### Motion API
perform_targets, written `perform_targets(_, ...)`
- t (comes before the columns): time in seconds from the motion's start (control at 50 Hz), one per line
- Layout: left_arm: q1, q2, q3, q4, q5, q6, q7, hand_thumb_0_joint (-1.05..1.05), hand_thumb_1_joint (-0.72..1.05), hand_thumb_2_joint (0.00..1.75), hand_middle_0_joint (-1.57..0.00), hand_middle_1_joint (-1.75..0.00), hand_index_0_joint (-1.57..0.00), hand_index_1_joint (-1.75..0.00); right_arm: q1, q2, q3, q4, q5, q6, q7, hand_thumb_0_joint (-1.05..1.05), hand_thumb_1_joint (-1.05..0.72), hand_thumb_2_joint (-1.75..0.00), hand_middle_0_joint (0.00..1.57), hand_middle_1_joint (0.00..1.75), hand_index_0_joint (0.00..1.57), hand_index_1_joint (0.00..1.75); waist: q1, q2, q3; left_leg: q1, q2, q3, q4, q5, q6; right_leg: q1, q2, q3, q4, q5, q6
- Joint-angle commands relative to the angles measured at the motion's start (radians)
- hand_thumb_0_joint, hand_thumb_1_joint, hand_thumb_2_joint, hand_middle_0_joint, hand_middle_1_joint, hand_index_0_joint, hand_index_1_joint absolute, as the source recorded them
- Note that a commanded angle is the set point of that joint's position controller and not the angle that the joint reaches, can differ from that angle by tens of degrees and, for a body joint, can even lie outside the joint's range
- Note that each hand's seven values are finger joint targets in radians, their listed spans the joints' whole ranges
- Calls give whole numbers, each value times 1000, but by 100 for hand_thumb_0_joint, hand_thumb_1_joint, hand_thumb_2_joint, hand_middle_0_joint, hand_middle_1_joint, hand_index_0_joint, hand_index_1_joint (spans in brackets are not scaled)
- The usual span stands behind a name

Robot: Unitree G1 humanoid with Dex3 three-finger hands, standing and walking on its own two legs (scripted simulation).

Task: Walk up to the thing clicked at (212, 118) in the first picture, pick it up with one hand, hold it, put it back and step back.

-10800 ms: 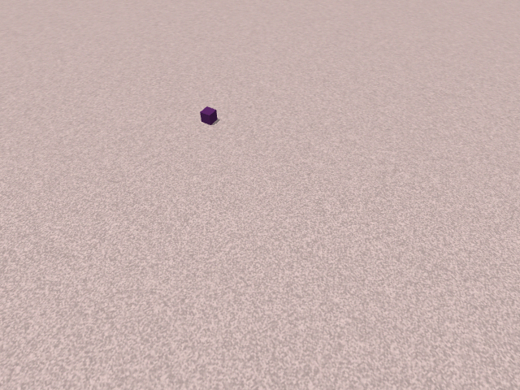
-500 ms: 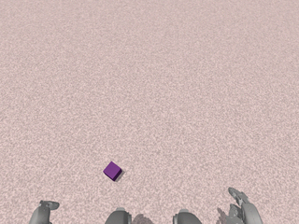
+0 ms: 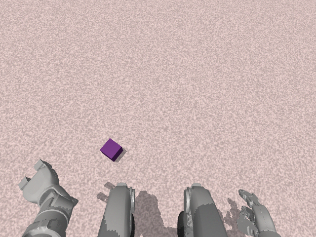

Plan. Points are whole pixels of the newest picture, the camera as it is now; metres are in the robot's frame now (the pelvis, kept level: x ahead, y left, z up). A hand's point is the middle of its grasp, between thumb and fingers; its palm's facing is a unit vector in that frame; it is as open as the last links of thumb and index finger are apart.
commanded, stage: rise first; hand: left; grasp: from above
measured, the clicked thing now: (111, 150) +0.46 +0.23 -0.53
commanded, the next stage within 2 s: none
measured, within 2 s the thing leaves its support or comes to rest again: neither
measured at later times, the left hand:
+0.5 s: hand (85, 165) +0.35 +0.28 -0.33, palm faces -0.15 -0.40 -0.90, open 13.7 cm
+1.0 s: hand (91, 157) +0.39 +0.27 -0.38, palm faces -0.19 -0.40 -0.90, open 14.0 cm
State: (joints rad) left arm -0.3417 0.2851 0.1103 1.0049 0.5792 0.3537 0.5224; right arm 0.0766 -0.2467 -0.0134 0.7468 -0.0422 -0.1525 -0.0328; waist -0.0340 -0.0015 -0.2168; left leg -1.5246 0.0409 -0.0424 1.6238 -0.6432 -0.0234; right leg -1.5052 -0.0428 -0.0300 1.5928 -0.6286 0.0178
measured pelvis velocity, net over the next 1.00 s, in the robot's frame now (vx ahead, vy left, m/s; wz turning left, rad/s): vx -0.05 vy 0.00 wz -0.06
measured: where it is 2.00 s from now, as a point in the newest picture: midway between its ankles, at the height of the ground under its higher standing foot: outside the picture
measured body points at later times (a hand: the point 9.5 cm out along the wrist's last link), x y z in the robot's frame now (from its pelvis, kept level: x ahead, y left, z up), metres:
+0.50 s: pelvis -0.05 +0.01 -0.17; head +0.16 +0.02 +0.22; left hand +0.35 +0.30 -0.28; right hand +0.01 -0.25 -0.31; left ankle +0.04 +0.13 -0.54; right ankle +0.05 -0.13 -0.54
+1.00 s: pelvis -0.05 +0.00 -0.22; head +0.19 +0.01 +0.16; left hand +0.40 +0.29 -0.33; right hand -0.02 -0.28 -0.35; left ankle +0.04 +0.13 -0.54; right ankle +0.05 -0.13 -0.54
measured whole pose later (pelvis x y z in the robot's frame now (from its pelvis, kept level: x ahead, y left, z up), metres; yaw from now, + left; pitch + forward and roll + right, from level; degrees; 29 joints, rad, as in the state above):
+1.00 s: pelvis -0.05 +0.00 -0.22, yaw -4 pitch +35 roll -4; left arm -1.07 0.58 0.38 1.62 0.70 0.36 0.63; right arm 0.13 -0.32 -0.01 0.89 -0.15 -0.27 0.26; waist -0.21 0.04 -0.06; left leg -2.27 0.04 -0.10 2.33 -0.68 -0.02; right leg -2.25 -0.01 -0.02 2.28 -0.64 0.03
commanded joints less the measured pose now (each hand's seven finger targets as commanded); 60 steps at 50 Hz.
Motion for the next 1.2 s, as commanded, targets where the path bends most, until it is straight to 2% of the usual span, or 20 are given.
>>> perform_targets(0.0, -308, 188, 58, 96, 47, 42, 156, 0, -55, 103, -11, -101, -9, -103, 89, -165, -60, -19, -24, -50, 24, 0, -91, -90, 20, 30, 20, 30, -27, 46, -507, 190, -30, 32, -55, 307, 5, 158, 43, -21, -71, 311, -41)
perform_targets(0.04, -384, 248, 99, 153, 48, 57, 197, 0, -53, 103, -10, -101, -8, -103, 75, -158, -53, -7, -45, -60, 47, 0, -89, -90, 20, 30, 20, 30, -16, 57, -546, 112, -37, 44, 3, 270, 11, 130, 37, -12, -32, 278, -36)
perform_targets(0.14, -579, 324, 136, 257, 35, 83, 246, 0, -48, 101, -17, -94, -14, -97, 42, -155, -56, 39, -82, -73, 112, 0, -89, -90, 20, 30, 20, 30, -38, 89, -557, -19, -35, 51, 127, 138, 16, -32, 37, 6, 39, 100, -27)
perform_targets(0.16, -608, 315, 137, 267, 20, 85, 249, 0, -47, 101, -19, -91, -16, -94, 52, -153, -62, 47, -87, -72, 126, 0, -89, -90, 20, 30, 20, 30, -50, 78, -561, -40, -34, 52, 149, 122, 15, -35, 39, 7, 53, 72, -25)
perform_targets(0.18, -618, 330, 148, 298, 25, 89, 252, 0, -46, 99, -19, -90, -17, -93, 61, -158, -66, 67, -88, -73, 138, 0, -89, -90, 20, 30, 20, 30, -47, 93, -566, -34, -30, 50, 164, 112, 12, -73, 43, 0, 69, 62, -26)
perform_targets(0.26, -753, 357, 155, 280, 18, 90, 250, 0, -42, 96, -22, -88, -19, -91, 61, -180, -67, 84, -93, -84, 179, 0, -89, -90, 20, 30, 20, 30, -87, 149, -602, -58, -23, 38, 211, 56, 10, -160, 44, -17, 129, 14, -27)
perform_targets(0.34, -841, 402, 164, 283, 19, 79, 224, 0, -48, 100, -15, -94, -13, -96, 107, -198, -66, 120, -84, -93, 204, 0, -89, -90, 20, 30, 20, 30, -110, 170, -614, -109, -22, 34, 256, -1, 13, -209, 49, -28, 176, -40, -26)
perform_targets(0.38, -851, 426, 183, 291, 11, 76, 207, 0, -52, 104, -12, -97, -10, -99, 114, -210, -65, 117, -77, -98, 212, 0, -89, -90, 20, 30, 20, 30, -112, 193, -624, -89, -17, 19, 254, -8, 8, -241, 47, -47, 216, -25, -29)
perform_targets(0.46, -883, 428, 166, 330, 29, 70, 156, 0, -55, 106, -9, -100, -7, -102, 165, -221, -60, 139, -65, -100, 224, 0, -89, -90, 20, 30, 20, 30, -137, 190, -596, -131, -17, 11, 287, 17, 14, -276, 47, -64, 269, 38, -31)
perform_targets(0.56, -859, 454, 192, 411, 59, 66, 129, 0, -53, 104, -9, -100, -8, -101, 196, -229, -51, 125, -56, -107, 242, 0, -88, -89, 20, 30, 20, 30, -128, 199, -555, -149, -18, -3, 320, 91, 16, -329, 38, -68, 344, 121, -37)
perform_targets(0.64, -915, 434, 186, 486, 92, 57, 142, 0, -54, 104, -9, -100, -7, -102, 226, -238, -47, 129, -67, -114, 256, 0, -89, -90, 20, 30, 20, 30, -155, 190, -500, -219, -21, 2, 357, 83, 21, -371, 42, -71, 371, 123, -38)
perform_targets(0.7, -964, 452, 195, 493, 102, 42, 144, 0, -53, 102, -10, -101, -9, -102, 246, -253, -51, 129, -78, -122, 267, 0, -89, -90, 20, 30, 20, 30, -182, 186, -497, -237, -24, 14, 391, 82, 28, -371, 44, -71, 377, 122, -35)
perform_targets(0.76, -999, 480, 213, 492, 106, 21, 146, 0, -54, 102, -9, -101, -8, -102, 273, -254, -41, 140, -84, -129, 278, 0, -89, -90, 20, 30, 20, 30, -181, 211, -524, -242, -22, 24, 417, 108, 24, -354, 45, -70, 399, 144, -35)
perform_targets(0.84, -1022, 539, 237, 497, 136, 9, 145, 0, -54, 103, -10, -101, -8, -102, 273, -273, -48, 135, -90, -130, 285, 0, -89, -90, 20, 30, 20, 30, -180, 205, -549, -286, -28, 43, 453, 98, 32, -337, 48, -70, 408, 125, -31)
perform_targets(0.92, -1041, 565, 258, 479, 152, 2, 149, 0, -57, 104, -9, -99, -7, -102, 286, -272, -49, 140, -95, -130, 292, 0, -89, -90, 20, 30, 20, 30, -181, 239, -578, -253, -25, 37, 465, 125, 26, -341, 47, -78, 435, 147, -33)
perform_targets(1.0, -1033, 556, 264, 524, 150, 9, 158, 0, -56, 104, -10, -99, -8, -101, 291, -273, -46, 148, -102, -128, 298, 0, -89, -90, 20, 30, 20, 30, -198, 201, -540, -313, -25, 44, 494, 123, 35, -327, 52, -81, 435, 151, -27)
perform_targets(1.02, -1018, 565, 277, 544, 142, 10, 163, 0, -56, 103, -10, -100, -8, -102, 283, -283, -48, 147, -102, -127, 299, 0, -90, -90, 20, 30, 20, 30, -184, 186, -543, -333, -25, 46, 497, 113, 37, -322, 56, -83, 435, 140, -26)
perform_targets(1.04, -1028, 583, 286, 543, 153, 11, 166, 0, -56, 103, -10, -101, -8, -103, 291, -277, -42, 149, -108, -128, 300, 0, -90, -90, 20, 30, 20, 30, -191, 177, -540, -352, -27, 48, 508, 114, 41, -308, 56, -79, 433, 144, -23)
perform_targets(1.14, -1066, 604, 303, 563, 147, 13, 179, 0, -57, 104, -10, -99, -7, -101, 294, -288, -32, 156, -113, -131, 308, 0, -90, -90, 20, 30, 20, 30, -205, 202, -522, -339, -20, 30, 519, 125, 34, -340, 61, -93, 457, 149, -27)
perform_targets(1.18, -1083, 599, 286, 582, 159, 12, 177, 0, -57, 104, -10, -100, -8, -102, 303, -286, -23, 162, -123, -135, 314, 0, -90, -90, 20, 30, 20, 30, -233, 209, -486, -339, -18, 23, 528, 127, 34, -359, 62, -100, 466, 155, -27)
